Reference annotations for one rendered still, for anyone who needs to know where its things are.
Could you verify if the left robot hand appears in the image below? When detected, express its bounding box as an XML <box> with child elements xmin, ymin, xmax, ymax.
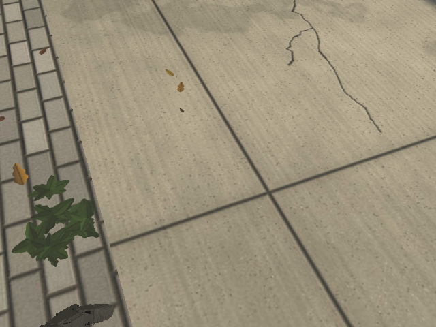
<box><xmin>40</xmin><ymin>304</ymin><xmax>114</xmax><ymax>327</ymax></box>

